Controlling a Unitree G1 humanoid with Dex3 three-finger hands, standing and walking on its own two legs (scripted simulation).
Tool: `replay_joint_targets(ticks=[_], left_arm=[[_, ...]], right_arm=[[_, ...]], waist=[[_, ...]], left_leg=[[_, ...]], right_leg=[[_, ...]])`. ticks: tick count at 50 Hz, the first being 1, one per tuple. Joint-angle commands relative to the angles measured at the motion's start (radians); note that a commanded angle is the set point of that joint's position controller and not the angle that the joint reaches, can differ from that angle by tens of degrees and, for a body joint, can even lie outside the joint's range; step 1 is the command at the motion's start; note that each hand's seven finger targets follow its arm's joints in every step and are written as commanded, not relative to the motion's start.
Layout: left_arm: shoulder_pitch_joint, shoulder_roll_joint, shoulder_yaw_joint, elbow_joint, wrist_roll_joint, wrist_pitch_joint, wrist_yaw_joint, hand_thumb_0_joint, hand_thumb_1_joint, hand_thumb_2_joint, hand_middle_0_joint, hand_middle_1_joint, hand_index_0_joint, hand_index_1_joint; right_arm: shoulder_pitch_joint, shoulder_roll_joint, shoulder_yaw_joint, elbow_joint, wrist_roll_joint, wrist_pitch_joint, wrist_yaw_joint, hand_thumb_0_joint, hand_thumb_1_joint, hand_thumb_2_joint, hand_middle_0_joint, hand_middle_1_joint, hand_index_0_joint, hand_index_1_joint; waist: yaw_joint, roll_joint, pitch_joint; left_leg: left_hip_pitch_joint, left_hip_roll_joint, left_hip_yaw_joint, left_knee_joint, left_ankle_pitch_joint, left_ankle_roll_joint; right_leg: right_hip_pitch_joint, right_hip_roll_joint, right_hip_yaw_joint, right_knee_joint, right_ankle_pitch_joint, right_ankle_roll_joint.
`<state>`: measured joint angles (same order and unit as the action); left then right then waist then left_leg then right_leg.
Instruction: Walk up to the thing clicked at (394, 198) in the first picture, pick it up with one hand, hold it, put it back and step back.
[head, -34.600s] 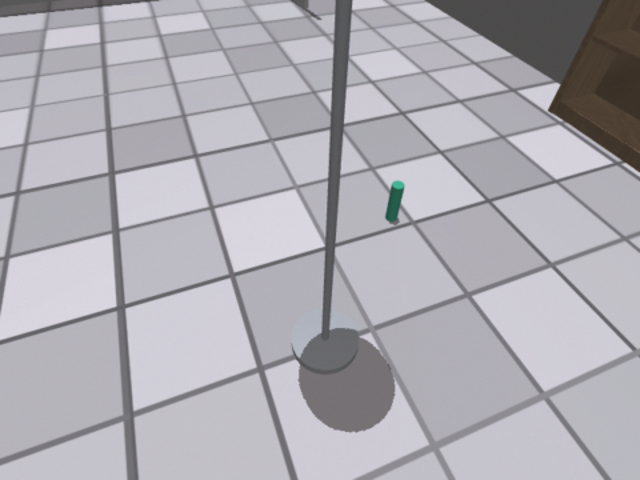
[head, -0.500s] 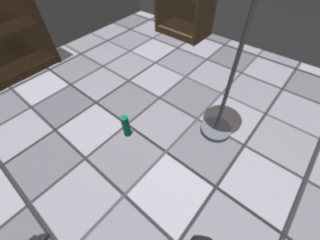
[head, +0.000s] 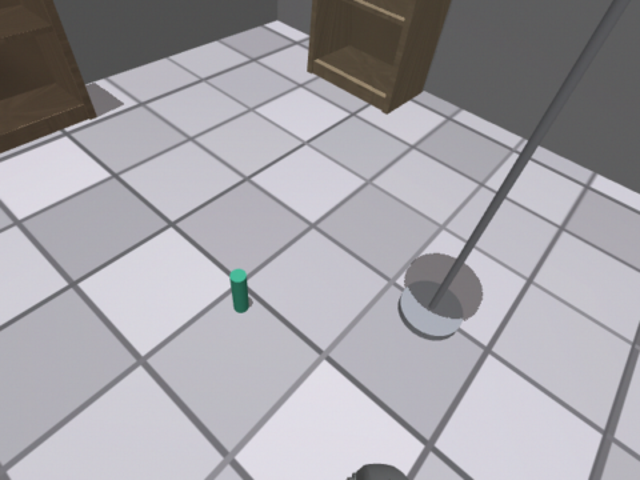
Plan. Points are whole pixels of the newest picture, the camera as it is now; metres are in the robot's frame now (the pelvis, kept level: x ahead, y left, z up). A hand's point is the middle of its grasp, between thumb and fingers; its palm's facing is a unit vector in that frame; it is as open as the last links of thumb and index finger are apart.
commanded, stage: walk up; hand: left
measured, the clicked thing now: (239, 291) +0.78 +0.20 -0.67
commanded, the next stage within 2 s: none
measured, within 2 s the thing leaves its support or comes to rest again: neither
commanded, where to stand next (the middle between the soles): +0.42 -0.02 m, yaw +1 degrees
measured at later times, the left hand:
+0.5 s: hand (155, 378) +0.28 +0.23 -0.12, palm faces -0.03 -0.93 -0.37, open 7.4 cm
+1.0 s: hand (156, 316) +0.40 +0.27 -0.15, palm faces -0.07 -0.94 -0.34, open 7.4 cm
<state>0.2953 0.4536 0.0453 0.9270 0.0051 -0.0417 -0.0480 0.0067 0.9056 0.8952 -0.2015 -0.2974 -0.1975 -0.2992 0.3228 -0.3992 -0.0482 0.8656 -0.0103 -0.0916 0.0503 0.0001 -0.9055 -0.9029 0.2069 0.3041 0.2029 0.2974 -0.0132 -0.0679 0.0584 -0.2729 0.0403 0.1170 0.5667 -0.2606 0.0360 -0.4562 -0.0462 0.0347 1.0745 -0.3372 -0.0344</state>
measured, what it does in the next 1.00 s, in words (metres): walks ahead: right foot, then left foot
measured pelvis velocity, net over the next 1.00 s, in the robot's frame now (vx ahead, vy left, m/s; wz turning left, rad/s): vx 0.33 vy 0.00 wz -0.01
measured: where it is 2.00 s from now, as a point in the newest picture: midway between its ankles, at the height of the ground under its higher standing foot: (301, 417)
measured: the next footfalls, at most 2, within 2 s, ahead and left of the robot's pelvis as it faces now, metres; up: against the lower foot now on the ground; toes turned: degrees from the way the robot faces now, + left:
right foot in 0.30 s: +0.27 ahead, -0.14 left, +0.00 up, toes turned -5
left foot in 0.68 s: +0.43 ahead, +0.11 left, +0.00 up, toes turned +3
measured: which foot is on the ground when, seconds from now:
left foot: down 0.00-0.32, up 0.34-0.66, down 0.68-1.00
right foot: up 0.00-0.28, down 0.30-0.70, up 0.72-1.00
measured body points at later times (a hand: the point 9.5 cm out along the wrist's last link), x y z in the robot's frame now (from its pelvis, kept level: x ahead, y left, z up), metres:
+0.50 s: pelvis +0.18 -0.03 +0.00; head +0.20 -0.05 +0.45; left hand +0.28 +0.28 -0.09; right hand +0.24 -0.34 -0.13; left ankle +0.20 +0.11 -0.68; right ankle +0.23 -0.14 -0.73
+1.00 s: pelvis +0.33 +0.00 +0.00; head +0.36 +0.02 +0.45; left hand +0.40 +0.32 -0.13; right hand +0.36 -0.33 -0.10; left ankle +0.33 +0.12 -0.73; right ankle +0.42 -0.16 -0.70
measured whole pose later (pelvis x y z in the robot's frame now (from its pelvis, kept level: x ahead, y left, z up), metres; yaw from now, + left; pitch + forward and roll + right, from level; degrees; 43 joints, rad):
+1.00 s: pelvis +0.33 +0.00 +0.00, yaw -1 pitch -3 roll +0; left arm 0.25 0.42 0.05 0.90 0.01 -0.01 -0.04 0.00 0.91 0.90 -0.20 -0.30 -0.20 -0.30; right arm 0.34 -0.41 -0.02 0.86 -0.01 -0.07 0.01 0.00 -0.90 -0.90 0.21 0.30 0.20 0.30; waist -0.02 -0.05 0.11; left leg -0.22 0.05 0.09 0.58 -0.30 0.01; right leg -0.47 -0.08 0.00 0.77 -0.25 -0.01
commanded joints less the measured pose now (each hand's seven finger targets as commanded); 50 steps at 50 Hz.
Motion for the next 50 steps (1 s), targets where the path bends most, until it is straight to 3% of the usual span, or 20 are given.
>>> replay_joint_targets(ticks=[1,4,9,11,13,14,15,16,17,22,26,30,33,34,35,36,37,41,47,50], left_arm=[[0.009,0.16,0.049,-0.07,-0.005,-0.018,-0.004,0.0,0.9,0.9,-0.2,-0.3,-0.2,-0.3],[-0.081,0.14,0.048,-0.109,0.002,-0.015,-0.015,0.0,0.9,0.9,-0.2,-0.3,-0.2,-0.3],[-0.143,0.113,0.05,-0.135,0.005,-0.016,-0.028,0.0,0.9,0.9,-0.2,-0.3,-0.2,-0.3],[-0.139,0.117,0.056,-0.13,0.005,-0.019,-0.026,0.0,0.9,0.9,-0.2,-0.3,-0.2,-0.3],[-0.058,0.132,0.067,-0.108,0.009,-0.029,-0.017,0.0,0.9,0.9,-0.2,-0.3,-0.2,-0.3],[0.051,0.168,0.087,-0.084,0.01,-0.039,-0.005,0.0,0.9,0.9,-0.2,-0.3,-0.2,-0.3],[0.139,0.252,0.115,-0.081,0.015,-0.048,0.008,0.0,0.9,0.9,-0.2,-0.3,-0.2,-0.3],[0.14,0.313,0.122,-0.096,0.002,-0.049,0.012,0.0,0.9,0.9,-0.2,-0.3,-0.2,-0.3],[0.093,0.292,0.115,-0.11,-0.011,-0.044,0.015,0.0,0.9,0.9,-0.2,-0.3,-0.2,-0.3],[-0.037,0.193,0.08,-0.146,-0.007,-0.047,0.02,0.0,0.9,0.9,-0.2,-0.3,-0.2,-0.3],[-0.031,0.21,0.088,-0.175,0.011,-0.049,0.01,0.0,0.9,0.9,-0.2,-0.3,-0.2,-0.3],[-0.039,0.219,0.087,-0.188,0.011,-0.038,-0.005,0.0,0.9,0.9,-0.2,-0.3,-0.2,-0.3],[-0.06,0.167,0.062,-0.195,0.018,-0.022,-0.009,0.0,0.9,0.9,-0.2,-0.3,-0.2,-0.3],[-0.035,0.112,0.044,-0.2,0.016,-0.018,-0.007,0.0,0.9,0.9,-0.2,-0.3,-0.2,-0.3],[-0.012,0.067,0.031,-0.205,0.003,-0.015,-0.004,0.0,0.9,0.9,-0.2,-0.3,-0.2,-0.3],[-0.025,0.186,0.062,-0.174,0.012,-0.005,0.012,0.0,0.9,0.9,-0.2,-0.3,-0.2,-0.3],[-0.018,0.207,0.056,-0.157,0.01,-0.006,0.015,0.0,0.9,0.9,-0.2,-0.3,-0.2,-0.3],[0.057,0.184,0.061,-0.089,0.005,0.0,0.007,0.0,0.9,0.9,-0.2,-0.3,-0.2,-0.3],[-0.003,0.099,0.041,-0.087,-0.003,0.013,0.017,0.0,0.9,0.9,-0.2,-0.3,-0.2,-0.3],[-0.014,0.098,0.041,-0.06,-0.005,0.008,0.036,0.0,0.9,0.9,-0.2,-0.3,-0.2,-0.3]], right_arm=[[0.049,-0.268,-0.079,-0.055,0.003,-0.028,-0.028,0.0,-0.9,-0.9,0.2,0.3,0.2,0.3],[0.094,-0.266,-0.081,-0.056,0.006,-0.025,-0.031,0.0,-0.9,-0.9,0.2,0.3,0.2,0.3],[0.058,-0.273,-0.08,-0.086,0.005,-0.012,-0.027,0.0,-0.9,-0.9,0.2,0.3,0.2,0.3],[0.048,-0.278,-0.083,-0.098,0.005,-0.006,-0.029,0.0,-0.9,-0.9,0.2,0.3,0.2,0.3],[0.035,-0.264,-0.074,-0.11,0.008,-0.001,-0.032,0.0,-0.9,-0.9,0.2,0.3,0.2,0.3],[0.06,-0.22,-0.055,-0.114,0.006,-0.002,-0.033,0.0,-0.9,-0.9,0.2,0.3,0.2,0.3],[0.122,-0.148,-0.031,-0.132,0.012,-0.004,-0.032,0.0,-0.9,-0.9,0.2,0.3,0.2,0.3],[0.113,-0.186,-0.037,-0.126,0.018,0.005,-0.034,0.0,-0.9,-0.9,0.2,0.3,0.2,0.3],[0.066,-0.252,-0.055,-0.103,0.007,0.014,-0.045,0.0,-0.9,-0.9,0.2,0.3,0.2,0.3],[0.129,-0.22,-0.056,-0.035,0.008,0.024,-0.018,0.0,-0.9,-0.9,0.2,0.3,0.2,0.3],[0.054,-0.204,-0.065,-0.048,-0.011,0.028,0.002,0.0,-0.9,-0.9,0.2,0.3,0.2,0.3],[0.006,-0.195,-0.07,-0.052,-0.009,0.004,0.004,0.0,-0.9,-0.9,0.2,0.3,0.2,0.3],[0.152,-0.226,-0.089,0.003,-0.016,-0.018,-0.016,0.0,-0.9,-0.9,0.2,0.3,0.2,0.3],[0.216,-0.276,-0.103,0.01,-0.02,-0.025,-0.029,0.0,-0.9,-0.9,0.2,0.3,0.2,0.3],[0.23,-0.368,-0.119,-0.02,-0.03,-0.033,-0.037,0.0,-0.9,-0.9,0.2,0.3,0.2,0.3],[0.18,-0.394,-0.124,-0.045,0.001,-0.028,-0.036,0.0,-0.9,-0.9,0.2,0.3,0.2,0.3],[0.124,-0.348,-0.11,-0.055,0.004,-0.026,-0.04,0.0,-0.9,-0.9,0.2,0.3,0.2,0.3],[0.051,-0.286,-0.078,-0.067,0.004,-0.033,-0.048,0.0,-0.9,-0.9,0.2,0.3,0.2,0.3],[0.006,-0.256,-0.051,-0.073,0.001,-0.008,-0.058,0.0,-0.9,-0.9,0.2,0.3,0.2,0.3],[-0.018,-0.256,-0.045,-0.065,0.016,0.018,-0.064,0.0,-0.9,-0.9,0.2,0.3,0.2,0.3]], waist=[[-0.011,0.228,-0.001],[-0.035,0.201,0.009],[-0.031,0.187,0.014],[-0.021,0.185,0.008],[0.033,0.125,-0.022],[0.086,0.022,-0.1],[0.104,-0.194,-0.205],[0.11,-0.212,-0.162],[0.103,-0.078,-0.104],[0.007,-0.092,0.004],[0.031,-0.116,0.02],[0.034,-0.078,-0.002],[-0.057,0.067,-0.068],[-0.085,0.236,-0.087],[-0.08,0.366,-0.072],[-0.078,0.23,-0.019],[-0.042,0.125,0.024],[0.003,0.197,0.017],[0.013,0.25,-0.017],[0.018,0.225,-0.076]], left_leg=[[0.156,0.229,-0.22,-0.312,0.219,0.147],[0.229,0.222,-0.174,-0.291,0.39,0.157],[0.149,0.2,-0.112,-0.239,0.348,0.14],[0.099,0.215,-0.133,-0.208,0.261,0.14],[0.036,0.19,-0.107,-0.061,0.295,0.112],[0.006,0.133,-0.07,0.159,0.317,0.087],[-0.129,0.053,-0.02,0.448,0.086,0.039],[-0.342,-0.066,-0.059,0.566,-0.248,0.012],[-0.348,-0.005,-0.149,0.652,-0.268,0.008],[-0.216,0.051,-0.14,0.454,-0.084,-0.014],[-0.201,0.062,-0.094,0.249,-0.048,-0.043],[-0.059,0.034,-0.057,0.07,0.022,-0.04],[0.241,-0.019,-0.028,-0.015,0.018,-0.02],[0.342,0.075,-0.195,-0.137,-0.193,0.021],[0.358,0.357,-0.735,-0.352,-0.463,0.13],[0.25,0.44,-0.836,-0.381,-0.499,0.223],[0.193,0.384,-0.697,-0.352,-0.378,0.198],[0.094,0.256,-0.328,-0.294,0.058,0.155],[0.034,0.193,-0.117,-0.128,0.626,0.144],[0.027,0.175,-0.114,-0.008,0.598,0.122]], right_leg=[[-0.136,-0.047,0.013,-0.109,0.074,0.029],[-0.166,-0.047,-0.024,-0.224,0.113,0.029],[0.01,-0.021,-0.094,-0.441,0.202,0.005],[0.101,-0.001,-0.107,-0.456,0.171,-0.008],[0.275,0.035,-0.12,-0.531,0.17,-0.022],[0.434,0.02,-0.071,-0.577,0.122,-0.044],[0.585,-0.205,0.245,-0.665,0.015,-0.099],[0.626,-0.373,0.598,-0.806,-0.032,-0.206],[0.516,-0.39,0.582,-0.791,-0.017,-0.265],[0.221,-0.186,0.133,-0.806,0.117,-0.185],[0.156,-0.192,0.105,-0.856,-0.128,-0.203],[0.102,-0.199,0.089,-0.797,-0.169,-0.186],[-0.045,-0.127,0.012,-0.542,-0.219,-0.126],[-0.154,-0.051,-0.063,-0.306,-0.206,-0.087],[-0.347,0.086,-0.087,-0.024,-0.198,-0.023],[-0.313,0.012,0.044,0.042,-0.215,-0.027],[-0.298,-0.009,0.084,0.071,-0.128,-0.023],[-0.141,-0.051,0.044,-0.042,-0.007,0.013],[0.06,-0.019,-0.076,-0.304,0.107,0.022],[0.164,0.025,-0.106,-0.415,0.166,0.009]])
